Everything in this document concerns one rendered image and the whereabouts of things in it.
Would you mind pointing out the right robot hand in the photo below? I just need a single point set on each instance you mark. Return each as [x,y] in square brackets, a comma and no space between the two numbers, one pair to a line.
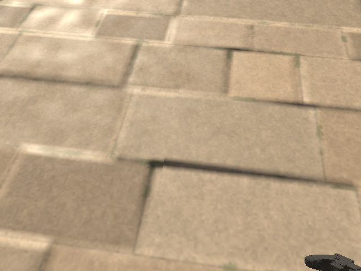
[334,262]

